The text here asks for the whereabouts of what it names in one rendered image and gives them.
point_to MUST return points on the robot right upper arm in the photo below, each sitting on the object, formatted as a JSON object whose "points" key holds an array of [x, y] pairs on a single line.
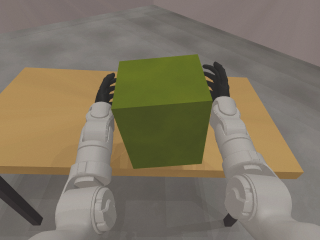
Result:
{"points": [[263, 206]]}

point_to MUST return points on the robot right hand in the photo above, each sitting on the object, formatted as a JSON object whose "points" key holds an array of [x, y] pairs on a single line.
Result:
{"points": [[219, 86]]}

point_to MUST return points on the robot left upper arm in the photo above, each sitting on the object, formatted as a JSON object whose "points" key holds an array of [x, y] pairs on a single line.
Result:
{"points": [[82, 214]]}

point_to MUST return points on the carton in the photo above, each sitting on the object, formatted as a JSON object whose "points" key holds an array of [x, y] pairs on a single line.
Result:
{"points": [[162, 108]]}

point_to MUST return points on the left robot forearm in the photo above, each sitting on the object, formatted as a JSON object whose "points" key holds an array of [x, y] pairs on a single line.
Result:
{"points": [[92, 164]]}

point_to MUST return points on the robot left hand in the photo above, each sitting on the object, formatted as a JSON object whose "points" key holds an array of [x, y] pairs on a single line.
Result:
{"points": [[103, 94]]}

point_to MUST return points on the right robot forearm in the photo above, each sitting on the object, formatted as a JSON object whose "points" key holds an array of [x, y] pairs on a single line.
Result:
{"points": [[234, 142]]}

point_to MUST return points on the table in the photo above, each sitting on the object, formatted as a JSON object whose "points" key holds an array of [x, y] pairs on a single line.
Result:
{"points": [[43, 111]]}

